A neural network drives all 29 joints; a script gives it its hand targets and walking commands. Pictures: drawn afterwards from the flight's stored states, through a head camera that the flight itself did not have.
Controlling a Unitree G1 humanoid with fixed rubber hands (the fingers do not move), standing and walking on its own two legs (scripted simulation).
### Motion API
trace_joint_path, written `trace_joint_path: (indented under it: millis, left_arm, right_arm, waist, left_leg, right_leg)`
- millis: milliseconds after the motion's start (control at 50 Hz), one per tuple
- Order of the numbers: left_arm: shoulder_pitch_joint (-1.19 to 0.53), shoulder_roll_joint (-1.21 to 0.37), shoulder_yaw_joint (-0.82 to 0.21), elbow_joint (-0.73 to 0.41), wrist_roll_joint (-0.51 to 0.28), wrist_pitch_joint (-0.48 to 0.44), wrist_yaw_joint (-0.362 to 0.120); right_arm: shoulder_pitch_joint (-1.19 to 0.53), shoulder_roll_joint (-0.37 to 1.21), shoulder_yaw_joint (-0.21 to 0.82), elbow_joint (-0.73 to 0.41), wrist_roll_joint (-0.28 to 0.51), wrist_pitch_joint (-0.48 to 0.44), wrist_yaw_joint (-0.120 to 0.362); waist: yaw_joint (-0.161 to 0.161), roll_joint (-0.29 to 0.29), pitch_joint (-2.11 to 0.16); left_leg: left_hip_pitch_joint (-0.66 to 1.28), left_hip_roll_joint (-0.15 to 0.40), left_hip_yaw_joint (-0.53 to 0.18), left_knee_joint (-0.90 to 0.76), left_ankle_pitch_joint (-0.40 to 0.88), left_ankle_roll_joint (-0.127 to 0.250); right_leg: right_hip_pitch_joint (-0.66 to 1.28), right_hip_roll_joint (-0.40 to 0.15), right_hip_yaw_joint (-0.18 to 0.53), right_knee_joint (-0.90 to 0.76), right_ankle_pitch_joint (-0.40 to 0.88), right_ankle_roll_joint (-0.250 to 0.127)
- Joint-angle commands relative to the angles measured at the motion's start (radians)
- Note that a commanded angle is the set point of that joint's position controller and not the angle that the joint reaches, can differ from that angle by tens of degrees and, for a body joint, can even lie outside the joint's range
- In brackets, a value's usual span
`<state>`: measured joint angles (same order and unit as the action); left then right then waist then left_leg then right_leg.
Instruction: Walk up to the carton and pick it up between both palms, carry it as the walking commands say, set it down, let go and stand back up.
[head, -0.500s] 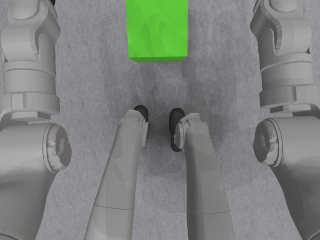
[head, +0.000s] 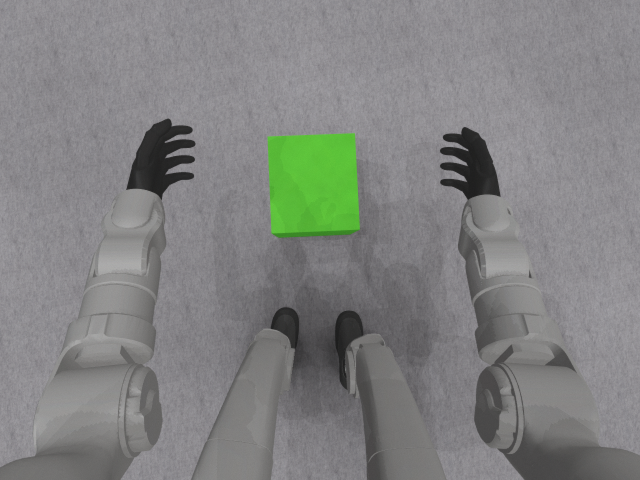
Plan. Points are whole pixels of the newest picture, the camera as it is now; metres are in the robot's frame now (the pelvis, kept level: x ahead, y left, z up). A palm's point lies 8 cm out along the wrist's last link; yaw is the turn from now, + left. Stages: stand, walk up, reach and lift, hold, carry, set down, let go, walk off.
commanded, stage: let go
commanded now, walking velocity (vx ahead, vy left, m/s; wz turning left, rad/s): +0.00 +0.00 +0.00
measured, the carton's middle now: (313, 190) +0.49 +0.03 -0.60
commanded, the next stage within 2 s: stand in 1.04 s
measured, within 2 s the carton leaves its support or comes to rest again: neither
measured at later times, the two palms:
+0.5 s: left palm (71, 323) +0.26 +0.24 -0.02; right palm (547, 322) +0.28 -0.21 -0.04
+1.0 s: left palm (86, 383) +0.22 +0.21 +0.01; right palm (615, 397) +0.22 -0.25 +0.00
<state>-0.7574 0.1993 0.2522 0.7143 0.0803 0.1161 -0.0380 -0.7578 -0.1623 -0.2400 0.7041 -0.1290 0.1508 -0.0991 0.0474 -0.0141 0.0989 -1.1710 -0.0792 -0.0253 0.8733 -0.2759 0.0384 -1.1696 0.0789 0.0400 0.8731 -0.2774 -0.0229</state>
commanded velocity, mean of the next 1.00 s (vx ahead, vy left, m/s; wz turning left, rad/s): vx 0.00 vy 0.00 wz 0.00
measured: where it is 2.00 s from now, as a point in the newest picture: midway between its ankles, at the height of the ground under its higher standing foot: (315, 361)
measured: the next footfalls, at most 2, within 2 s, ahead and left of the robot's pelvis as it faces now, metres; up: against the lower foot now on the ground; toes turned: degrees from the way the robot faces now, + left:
none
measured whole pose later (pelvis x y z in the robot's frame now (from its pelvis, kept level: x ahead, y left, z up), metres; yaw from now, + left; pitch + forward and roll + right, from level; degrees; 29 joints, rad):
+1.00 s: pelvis +0.06 -0.03 +0.07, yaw +2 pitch -8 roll +0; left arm 0.19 0.20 0.05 0.44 0.02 0.19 -0.09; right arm 0.22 -0.20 -0.02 0.43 -0.01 0.18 0.06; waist 0.00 0.00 0.11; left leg -0.05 -0.06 -0.09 0.49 -0.29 0.01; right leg -0.04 0.09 0.02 0.48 -0.29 -0.07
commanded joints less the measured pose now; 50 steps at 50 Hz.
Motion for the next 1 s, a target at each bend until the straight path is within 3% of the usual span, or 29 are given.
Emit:
trace_joint_path:
  millis: [0,20,40,60,80,120,220,240,300,320,340,360,380,400,420,440,460,500,540,600,620,640,680,720,840,920,940,960,980]
  left_arm:
    - [0.104,0.116,-0.058,-0.329,-0.057,-0.028,-0.022]
    - [0.204,0.114,-0.061,-0.290,-0.052,-0.022,-0.024]
    - [0.136,0.145,-0.065,-0.352,-0.075,-0.024,-0.023]
    - [0.250,0.113,-0.084,-0.364,-0.060,-0.029,-0.023]
    - [0.325,0.109,-0.099,-0.294,-0.080,-0.043,-0.024]
    - [0.407,0.090,-0.093,-0.301,-0.073,-0.045,-0.039]
    - [0.597,0.090,-0.118,-0.301,-0.096,-0.113,-0.021]
    - [0.761,0.034,-0.133,-0.356,-0.073,-0.135,-0.022]
    - [0.867,0.037,-0.151,-0.343,-0.060,-0.150,-0.009]
    - [0.706,0.055,-0.156,-0.316,-0.087,-0.149,-0.008]
    - [0.966,0.037,-0.158,-0.342,-0.059,-0.147,-0.009]
    - [0.831,0.062,-0.156,-0.340,-0.093,-0.161,-0.004]
    - [1.021,0.035,-0.175,-0.398,-0.071,-0.161,-0.013]
    - [0.900,0.058,-0.185,-0.392,-0.106,-0.181,-0.002]
    - [0.869,0.093,-0.166,-0.417,-0.100,-0.193,-0.002]
    - [1.066,0.037,-0.202,-0.430,-0.095,-0.175,-0.005]
    - [0.901,0.104,-0.175,-0.402,-0.115,-0.182,0.001]
    - [0.950,0.080,-0.190,-0.413,-0.127,-0.172,-0.011]
    - [1.065,0.100,-0.171,-0.392,-0.124,-0.167,-0.017]
    - [1.072,0.094,-0.189,-0.400,-0.126,-0.131,-0.022]
    - [1.004,0.120,-0.184,-0.449,-0.137,-0.118,-0.031]
    - [1.005,0.136,-0.163,-0.417,-0.125,-0.102,-0.032]
    - [0.942,0.150,-0.183,-0.391,-0.114,-0.060,-0.032]
    - [0.948,0.136,-0.182,-0.395,-0.090,-0.039,-0.032]
    - [0.858,0.151,-0.164,-0.382,-0.051,0.046,-0.054]
    - [0.910,0.136,-0.165,-0.402,-0.050,0.069,-0.050]
    - [0.912,0.147,-0.153,-0.382,-0.061,0.074,-0.043]
    - [0.862,0.154,-0.146,-0.453,-0.040,0.090,-0.041]
    - [0.863,0.157,-0.164,-0.452,-0.056,0.084,-0.033]
  right_arm:
    - [0.027,-0.076,0.055,-0.366,0.043,-0.044,-0.002]
    - [0.068,-0.057,0.065,-0.371,0.055,-0.040,0.008]
    - [0.039,-0.065,0.048,-0.354,0.060,-0.046,0.016]
    - [0.183,-0.103,0.034,-0.367,0.037,-0.056,0.009]
    - [0.234,-0.094,0.062,-0.368,0.015,-0.064,0.015]
    - [0.318,-0.083,0.058,-0.348,0.054,-0.079,0.030]
    - [0.553,-0.071,0.071,-0.260,0.035,-0.136,0.058]
    - [0.730,-0.046,0.088,-0.282,0.023,-0.156,0.062]
    - [0.817,-0.106,0.089,-0.259,0.068,-0.179,0.080]
    - [0.662,-0.114,0.081,-0.248,0.073,-0.176,0.070]
    - [0.894,-0.083,0.108,-0.259,0.073,-0.186,0.092]
    - [0.764,-0.131,0.079,-0.298,0.055,-0.194,0.081]
    - [0.982,-0.144,0.120,-0.323,0.072,-0.202,0.104]
    - [0.878,-0.153,0.108,-0.348,0.082,-0.212,0.105]
    - [0.761,-0.165,0.108,-0.359,0.118,-0.223,0.108]
    - [0.981,-0.125,0.127,-0.342,0.112,-0.212,0.114]
    - [0.784,-0.182,0.111,-0.359,0.108,-0.213,0.109]
    - [0.853,-0.173,0.141,-0.401,0.134,-0.212,0.130]
    - [0.965,-0.161,0.138,-0.423,0.117,-0.199,0.133]
    - [1.008,-0.150,0.172,-0.385,0.130,-0.159,0.138]
    - [0.999,-0.153,0.179,-0.376,0.151,-0.142,0.144]
    - [0.943,-0.148,0.164,-0.387,0.130,-0.124,0.142]
    - [0.967,-0.146,0.190,-0.336,0.155,-0.090,0.143]
    - [0.966,-0.136,0.202,-0.337,0.156,-0.064,0.151]
    - [0.878,-0.142,0.203,-0.412,0.126,0.017,0.162]
    - [0.915,-0.161,0.167,-0.376,0.117,0.021,0.156]
    - [0.919,-0.144,0.204,-0.386,0.128,0.010,0.145]
    - [0.905,-0.134,0.168,-0.381,0.114,0.004,0.139]
    - [0.910,-0.134,0.167,-0.395,0.117,-0.006,0.130]
  waist:
    - [0.027,0.043,-1.273]
    - [0.056,0.075,-1.237]
    - [0.029,0.020,-1.235]
    - [-0.007,0.057,-1.203]
    - [-0.009,-0.040,-1.093]
    - [-0.018,0.046,-1.029]
    - [-0.026,-0.026,-0.748]
    - [-0.039,0.027,-0.810]
    - [-0.013,0.138,-0.759]
    - [-0.035,0.121,-0.509]
    - [-0.021,0.114,-0.619]
    - [-0.036,0.068,-0.513]
    - [-0.034,0.083,-0.671]
    - [-0.061,0.011,-0.598]
    - [-0.005,0.103,-0.556]
    - [-0.015,0.112,-0.589]
    - [-0.022,0.053,-0.464]
    - [-0.008,0.044,-0.481]
    - [-0.029,-0.060,-0.388]
    - [-0.030,-0.062,-0.269]
    - [-0.041,0.016,-0.222]
    - [-0.047,-0.074,-0.218]
    - [-0.065,-0.043,-0.053]
    - [-0.058,0.030,-0.001]
    - [-0.031,0.030,0.121]
    - [-0.036,0.090,0.002]
    - [-0.030,-0.040,0.043]
    - [-0.026,0.029,0.003]
    - [-0.038,-0.026,-0.021]
  left_leg:
    - [0.744,0.049,-0.061,-0.070,0.558,-0.037]
    - [0.804,0.053,-0.073,-0.064,0.705,-0.035]
    - [0.832,0.059,-0.100,-0.051,0.719,-0.037]
    - [0.866,0.060,-0.090,-0.056,0.770,-0.053]
    - [0.848,0.076,-0.124,-0.085,0.803,-0.037]
    - [1.024,0.090,-0.150,-0.082,0.916,-0.034]
    - [0.921,0.109,-0.157,-0.210,0.921,-0.055]
    - [0.994,0.111,-0.159,-0.228,1.012,-0.064]
    - [1.251,0.132,-0.187,-0.238,1.132,-0.067]
    - [1.038,0.135,-0.167,-0.249,0.937,-0.088]
    - [1.194,0.126,-0.171,-0.277,0.990,-0.078]
    - [1.053,0.128,-0.162,-0.296,0.835,-0.090]
    - [1.229,0.126,-0.157,-0.315,0.963,-0.081]
    - [1.178,0.129,-0.169,-0.319,1.009,-0.072]
    - [1.159,0.123,-0.161,-0.305,0.975,-0.077]
    - [1.272,0.130,-0.161,-0.337,1.024,-0.085]
    - [1.164,0.122,-0.146,-0.334,0.881,-0.082]
    - [1.164,0.110,-0.125,-0.357,0.808,-0.078]
    - [1.047,0.080,-0.070,-0.410,0.592,-0.066]
    - [1.031,0.069,-0.049,-0.451,0.431,-0.054]
    - [1.028,0.070,-0.050,-0.471,0.351,-0.048]
    - [1.040,0.064,-0.051,-0.469,0.336,-0.036]
    - [1.053,0.061,-0.021,-0.474,0.111,-0.026]
    - [1.040,0.057,-0.028,-0.490,0.122,-0.023]
    - [1.048,0.058,-0.012,-0.497,-0.031,-0.017]
    - [1.067,0.052,-0.016,-0.467,0.091,-0.024]
    - [1.057,0.041,-0.022,-0.456,0.107,-0.017]
    - [1.054,0.044,-0.021,-0.446,0.090,-0.026]
    - [1.084,0.049,-0.032,-0.450,0.079,-0.015]
  right_leg:
    - [0.701,-0.044,0.029,-0.048,0.446,0.050]
    - [0.653,-0.037,0.027,-0.061,0.481,0.054]
    - [0.600,-0.035,0.021,-0.059,0.436,0.055]
    - [0.625,-0.038,0.040,-0.083,0.499,0.043]
    - [0.578,-0.026,0.027,-0.091,0.471,0.048]
    - [0.443,-0.016,0.024,-0.160,0.404,0.044]
    - [0.519,-0.028,0.041,-0.241,0.434,0.021]
    - [0.641,-0.022,0.048,-0.261,0.534,0.005]
    - [0.569,-0.012,0.023,-0.316,0.411,0.018]
    - [0.438,-0.021,0.050,-0.363,0.344,-0.010]
    - [0.619,-0.016,0.034,-0.370,0.360,-0.007]
    - [0.613,-0.039,0.044,-0.372,0.319,-0.004]
    - [0.787,-0.039,0.058,-0.389,0.413,-0.001]
    - [0.722,-0.025,0.054,-0.376,0.451,0.011]
    - [0.702,-0.027,0.032,-0.370,0.378,0.017]
    - [0.784,-0.012,0.017,-0.397,0.377,0.008]
    - [0.716,-0.022,0.042,-0.409,0.289,-0.001]
    - [0.834,-0.037,0.042,-0.431,0.324,0.001]
    - [1.016,-0.053,0.040,-0.438,0.459,0.010]
    - [1.082,-0.071,0.043,-0.454,0.446,0.010]
    - [1.067,-0.081,0.033,-0.474,0.339,0.010]
    - [1.059,-0.080,0.033,-0.472,0.377,0.021]
    - [1.011,-0.102,0.030,-0.528,0.187,0.020]
    - [1.025,-0.092,0.027,-0.539,0.178,0.016]
    - [0.972,-0.089,-0.005,-0.556,-0.064,0.007]
    - [1.082,-0.104,0.014,-0.519,0.107,0.007]
    - [1.071,-0.118,0.031,-0.512,0.208,0.026]
    - [1.092,-0.129,0.025,-0.514,0.162,0.017]
    - [1.077,-0.111,0.020,-0.488,0.165,0.023]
